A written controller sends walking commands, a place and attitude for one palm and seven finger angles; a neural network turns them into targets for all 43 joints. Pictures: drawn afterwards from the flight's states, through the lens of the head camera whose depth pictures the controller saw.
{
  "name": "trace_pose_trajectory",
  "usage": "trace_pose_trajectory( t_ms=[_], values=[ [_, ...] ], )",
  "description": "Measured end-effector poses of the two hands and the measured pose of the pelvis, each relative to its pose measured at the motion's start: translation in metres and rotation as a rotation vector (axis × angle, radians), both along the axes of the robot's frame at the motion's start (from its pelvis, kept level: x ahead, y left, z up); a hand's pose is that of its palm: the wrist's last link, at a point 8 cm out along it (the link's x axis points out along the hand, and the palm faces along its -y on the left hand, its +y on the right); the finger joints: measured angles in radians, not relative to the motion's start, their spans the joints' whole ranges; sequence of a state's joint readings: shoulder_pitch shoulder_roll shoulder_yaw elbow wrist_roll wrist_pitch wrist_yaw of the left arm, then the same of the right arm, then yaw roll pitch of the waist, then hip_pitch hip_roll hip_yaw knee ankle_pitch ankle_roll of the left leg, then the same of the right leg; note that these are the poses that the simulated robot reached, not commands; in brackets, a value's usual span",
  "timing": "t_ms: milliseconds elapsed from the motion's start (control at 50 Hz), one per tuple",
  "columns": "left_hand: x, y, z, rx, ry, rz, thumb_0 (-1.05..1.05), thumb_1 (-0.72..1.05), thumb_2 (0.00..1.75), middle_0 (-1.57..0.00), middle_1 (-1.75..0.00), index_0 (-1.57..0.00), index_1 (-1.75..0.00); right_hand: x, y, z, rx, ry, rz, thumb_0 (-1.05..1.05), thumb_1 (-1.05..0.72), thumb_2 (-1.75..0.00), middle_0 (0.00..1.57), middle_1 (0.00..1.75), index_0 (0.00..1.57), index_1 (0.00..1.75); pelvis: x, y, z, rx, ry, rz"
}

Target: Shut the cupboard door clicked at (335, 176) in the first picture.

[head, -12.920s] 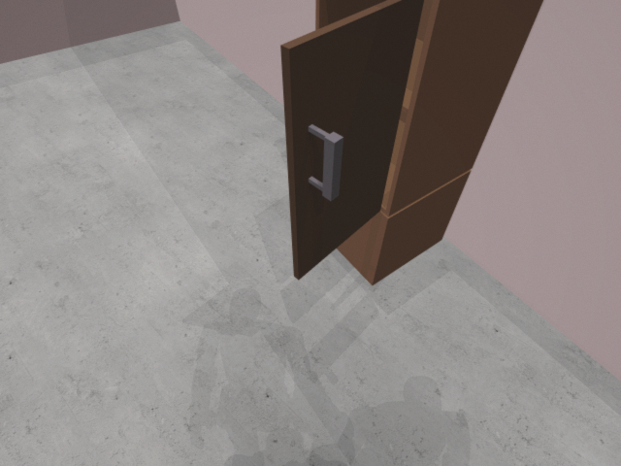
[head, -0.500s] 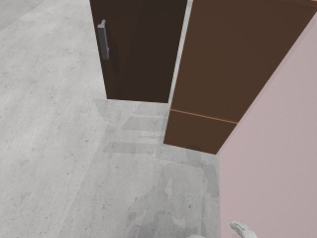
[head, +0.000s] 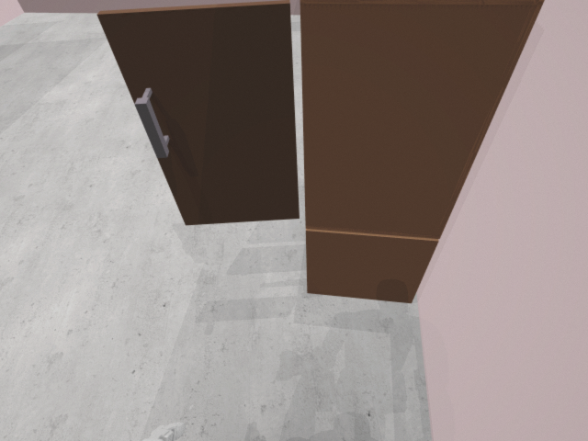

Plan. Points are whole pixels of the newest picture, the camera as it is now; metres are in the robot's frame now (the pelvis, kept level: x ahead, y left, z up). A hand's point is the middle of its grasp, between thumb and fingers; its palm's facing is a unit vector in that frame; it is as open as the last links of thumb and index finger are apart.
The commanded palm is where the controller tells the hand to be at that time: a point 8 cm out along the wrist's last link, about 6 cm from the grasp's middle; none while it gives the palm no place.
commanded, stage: take the last steps up to it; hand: left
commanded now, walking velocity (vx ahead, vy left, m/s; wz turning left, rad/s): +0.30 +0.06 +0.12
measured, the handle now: (155, 123) +0.73 +0.31 +0.04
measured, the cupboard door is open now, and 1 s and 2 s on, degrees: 100 100 100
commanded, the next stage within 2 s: come to a stop and stand still in 0.48 s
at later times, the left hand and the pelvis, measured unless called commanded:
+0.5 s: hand out of the picture +0.04 +0.21 -0.18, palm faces +0.18 -0.98 -0.12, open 7.4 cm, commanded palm none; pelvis +0.16 +0.07 -0.01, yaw +4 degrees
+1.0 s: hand (162, 352) +0.30 +0.26 -0.17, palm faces +0.03 -0.97 -0.24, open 7.3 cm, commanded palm none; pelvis +0.23 +0.07 +0.00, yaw +2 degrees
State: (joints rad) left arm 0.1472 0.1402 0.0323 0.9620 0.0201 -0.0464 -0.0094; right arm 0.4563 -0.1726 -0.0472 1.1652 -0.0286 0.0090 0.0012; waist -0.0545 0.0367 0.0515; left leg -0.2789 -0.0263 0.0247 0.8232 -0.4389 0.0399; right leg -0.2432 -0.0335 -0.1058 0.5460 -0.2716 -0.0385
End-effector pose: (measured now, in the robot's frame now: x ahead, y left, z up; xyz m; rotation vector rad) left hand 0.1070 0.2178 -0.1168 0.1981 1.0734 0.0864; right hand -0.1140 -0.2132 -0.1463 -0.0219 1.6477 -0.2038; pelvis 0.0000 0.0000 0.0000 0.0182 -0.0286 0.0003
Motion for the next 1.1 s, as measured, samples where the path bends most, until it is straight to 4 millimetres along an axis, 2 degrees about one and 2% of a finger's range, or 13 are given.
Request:
trace_pose_trajectory(
  t_ms=[80, 240, 380, 440, 480, 580, 680, 740, 800, 860, 920, 1040, 1100],
  values=[
    [-0.020, 0.006, 0.005, 0.024, 0.054, 0.112, -0.02, 0.95, 0.90, -0.21, -0.30, -0.20, -0.30, 0.058, -0.011, 0.004, 0.004, -0.073, 0.040, 0.01, -0.91, -0.90, 0.20, 0.30, 0.20, 0.30, 0.021, -0.006, 0.009, -0.003, 0.004, 0.023],
    [-0.077, 0.009, -0.003, -0.006, 0.301, 0.214, -0.02, 0.94, 0.90, -0.20, -0.30, -0.20, -0.30, 0.206, -0.011, 0.007, -0.016, -0.269, 0.153, 0.01, -0.91, -0.90, 0.19, 0.30, 0.20, 0.30, 0.069, 0.005, 0.013, -0.016, 0.024, 0.065],
    [-0.106, 0.009, -0.016, -0.101, 0.513, 0.315, 0.00, 0.92, 0.90, -0.20, -0.30, -0.20, -0.30, 0.345, 0.029, 0.012, -0.034, -0.418, 0.297, 0.01, -0.91, -0.90, 0.19, 0.30, 0.20, 0.30, 0.123, 0.041, 0.002, -0.022, 0.041, 0.088],
    [-0.100, 0.021, -0.029, -0.132, 0.584, 0.329, 0.00, 0.91, 0.90, -0.20, -0.30, -0.20, -0.30, 0.396, 0.053, 0.009, -0.059, -0.500, 0.336, 0.01, -0.91, -0.90, 0.19, 0.30, 0.20, 0.30, 0.148, 0.063, -0.011, -0.022, 0.044, 0.086],
    [-0.083, 0.034, -0.033, -0.131, 0.592, 0.315, 0.00, 0.91, 0.90, -0.20, -0.30, -0.20, -0.30, 0.413, 0.067, 0.012, -0.070, -0.535, 0.336, 0.01, -0.91, -0.90, 0.19, 0.30, 0.20, 0.30, 0.159, 0.071, -0.012, -0.017, 0.034, 0.073],
    [0.003, 0.072, -0.035, -0.090, 0.454, 0.250, 0.00, 0.91, 0.90, -0.20, -0.30, -0.20, -0.30, 0.411, 0.087, 0.020, -0.072, -0.517, 0.280, 0.00, -0.91, -0.90, 0.20, 0.30, 0.20, 0.30, 0.184, 0.083, -0.001, -0.013, 0.018, 0.043],
    [0.101, 0.096, -0.028, -0.041, 0.260, 0.188, 0.00, 0.91, 0.90, -0.20, -0.30, -0.19, -0.30, 0.398, 0.074, 0.023, -0.118, -0.453, 0.221, -0.02, -0.95, -0.90, 0.20, 0.30, 0.20, 0.30, 0.204, 0.089, 0.005, -0.007, 0.015, 0.036],
    [0.143, 0.105, -0.023, -0.008, 0.182, 0.165, 0.00, 0.93, 0.90, -0.20, -0.30, -0.19, -0.30, 0.383, 0.069, 0.017, -0.111, -0.373, 0.206, -0.02, -0.94, -0.90, 0.20, 0.30, 0.20, 0.30, 0.215, 0.086, 0.005, -0.005, 0.011, 0.039],
    [0.173, 0.105, -0.020, 0.018, 0.143, 0.136, 0.00, 0.93, 0.90, -0.20, -0.30, -0.19, -0.30, 0.370, 0.065, 0.006, -0.095, -0.303, 0.172, -0.01, -0.93, -0.90, 0.20, 0.30, 0.20, 0.30, 0.225, 0.080, 0.000, -0.001, 0.007, 0.033],
    [0.190, 0.101, -0.021, 0.046, 0.128, 0.108, 0.00, 0.92, 0.90, -0.20, -0.30, -0.19, -0.30, 0.361, 0.059, -0.007, -0.074, -0.255, 0.127, 0.00, -0.92, -0.90, 0.20, 0.30, 0.20, 0.30, 0.233, 0.071, -0.007, 0.008, 0.013, 0.018],
    [0.195, 0.093, -0.019, 0.054, 0.137, 0.084, 0.00, 0.92, 0.90, -0.20, -0.30, -0.20, -0.30, 0.353, 0.053, -0.013, -0.064, -0.220, 0.090, 0.00, -0.91, -0.90, 0.20, 0.30, 0.20, 0.30, 0.232, 0.068, -0.008, -0.008, 0.015, 0.032],
    [0.183, 0.084, -0.019, 0.019, 0.146, 0.104, 0.00, 0.91, 0.90, -0.20, -0.30, -0.20, -0.30, 0.349, 0.054, -0.004, -0.068, -0.192, 0.106, 0.01, -0.91, -0.90, 0.20, 0.30, 0.20, 0.30, 0.221, 0.073, -0.001, -0.008, 0.023, 0.041],
    [0.170, 0.090, -0.023, 0.001, 0.145, 0.124, 0.00, 0.92, 0.90, -0.20, -0.30, -0.20, -0.30, 0.351, 0.061, 0.002, -0.079, -0.219, 0.128, 0.01, -0.91, -0.90, 0.20, 0.30, 0.20, 0.30, 0.213, 0.080, -0.001, -0.011, 0.026, 0.045]
  ],
)
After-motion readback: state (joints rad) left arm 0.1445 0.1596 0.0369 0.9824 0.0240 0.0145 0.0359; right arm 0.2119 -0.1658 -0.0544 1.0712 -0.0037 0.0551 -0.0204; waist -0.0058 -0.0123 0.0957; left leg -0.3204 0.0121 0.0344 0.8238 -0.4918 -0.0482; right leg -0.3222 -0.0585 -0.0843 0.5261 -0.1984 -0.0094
